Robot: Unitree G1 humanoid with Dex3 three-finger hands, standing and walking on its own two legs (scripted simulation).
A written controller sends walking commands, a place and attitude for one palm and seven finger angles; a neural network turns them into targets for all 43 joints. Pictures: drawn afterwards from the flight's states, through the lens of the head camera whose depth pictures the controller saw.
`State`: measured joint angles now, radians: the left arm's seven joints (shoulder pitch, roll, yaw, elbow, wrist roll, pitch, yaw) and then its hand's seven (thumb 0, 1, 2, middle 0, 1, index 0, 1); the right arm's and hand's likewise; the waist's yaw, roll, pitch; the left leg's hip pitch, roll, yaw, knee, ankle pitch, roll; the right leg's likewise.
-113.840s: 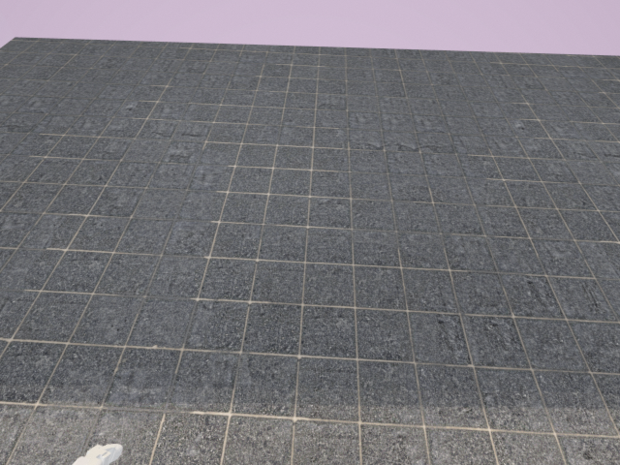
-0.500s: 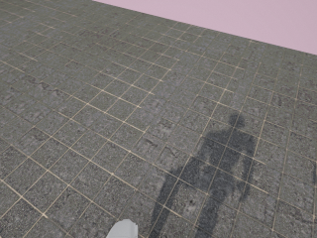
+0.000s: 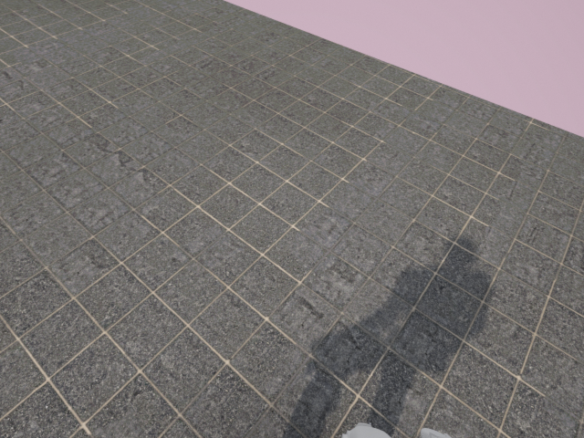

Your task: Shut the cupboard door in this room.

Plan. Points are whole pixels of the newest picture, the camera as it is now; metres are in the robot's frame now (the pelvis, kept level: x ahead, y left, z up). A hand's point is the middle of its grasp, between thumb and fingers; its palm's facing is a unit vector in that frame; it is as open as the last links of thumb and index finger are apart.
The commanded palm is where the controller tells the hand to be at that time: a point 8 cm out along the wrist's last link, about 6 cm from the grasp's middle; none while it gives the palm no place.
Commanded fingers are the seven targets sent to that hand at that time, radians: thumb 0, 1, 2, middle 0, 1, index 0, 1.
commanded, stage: turn to face it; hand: left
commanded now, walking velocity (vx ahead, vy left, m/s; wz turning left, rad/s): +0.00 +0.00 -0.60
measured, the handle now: out of the picture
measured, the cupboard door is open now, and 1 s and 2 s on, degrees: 3 3 3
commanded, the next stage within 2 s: none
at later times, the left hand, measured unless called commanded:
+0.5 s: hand (187, 385) +0.22 +0.20 -0.18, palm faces -0.22 -0.95 -0.22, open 7.4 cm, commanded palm none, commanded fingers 0.00 0.90 0.90 -0.20 -0.30 -0.20 -0.30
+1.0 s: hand (251, 330) +0.31 +0.10 -0.15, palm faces -0.55 -0.80 -0.26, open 7.4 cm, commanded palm none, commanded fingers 0.00 0.90 0.90 -0.20 -0.30 -0.20 -0.30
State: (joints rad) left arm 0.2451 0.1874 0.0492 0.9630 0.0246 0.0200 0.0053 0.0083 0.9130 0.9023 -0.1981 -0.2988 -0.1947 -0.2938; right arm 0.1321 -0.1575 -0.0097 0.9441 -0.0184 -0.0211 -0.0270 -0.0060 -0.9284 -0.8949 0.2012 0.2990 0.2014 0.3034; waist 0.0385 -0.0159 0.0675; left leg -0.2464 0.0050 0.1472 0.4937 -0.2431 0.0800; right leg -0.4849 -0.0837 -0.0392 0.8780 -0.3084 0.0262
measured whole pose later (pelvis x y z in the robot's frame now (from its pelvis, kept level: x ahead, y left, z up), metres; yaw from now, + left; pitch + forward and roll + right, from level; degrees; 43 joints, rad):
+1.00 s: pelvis +0.11 -0.01 +0.00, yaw -34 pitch +1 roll +0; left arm 0.15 0.21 0.05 0.86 0.02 0.04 0.00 0.01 0.91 0.90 -0.20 -0.30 -0.20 -0.29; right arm 0.18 -0.27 -0.05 0.90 -0.02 0.06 -0.02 0.01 -0.91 -0.90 0.20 0.30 0.20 0.30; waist -0.02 0.03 0.10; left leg -0.47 0.08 0.05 1.04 -0.44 -0.08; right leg -0.27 0.02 0.00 0.54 -0.28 -0.03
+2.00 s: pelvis +0.16 -0.04 +0.00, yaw -70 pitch +1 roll -2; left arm 0.15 0.27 0.08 0.88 0.02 0.08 -0.04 0.01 0.91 0.90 -0.20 -0.30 -0.20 -0.29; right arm 0.21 -0.20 0.00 0.86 -0.03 0.01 -0.03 0.01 -0.90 -0.89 0.20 0.30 0.20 0.30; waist 0.01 -0.03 0.10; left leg -0.24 0.12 0.15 0.53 -0.30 -0.01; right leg -0.46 0.00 -0.04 1.01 -0.49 0.04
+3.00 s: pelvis +0.13 -0.09 -0.01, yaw -104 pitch +1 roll +0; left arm 0.14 0.22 0.05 0.89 0.02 0.03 -0.01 0.01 0.91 0.90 -0.20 -0.30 -0.20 -0.29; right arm 0.21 -0.28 -0.05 0.93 -0.01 0.07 -0.03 0.01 -0.91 -0.90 0.20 0.30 0.20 0.30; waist -0.02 0.05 0.10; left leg -0.44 0.11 0.07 1.07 -0.51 -0.07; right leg -0.29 0.00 -0.04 0.59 -0.32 -0.02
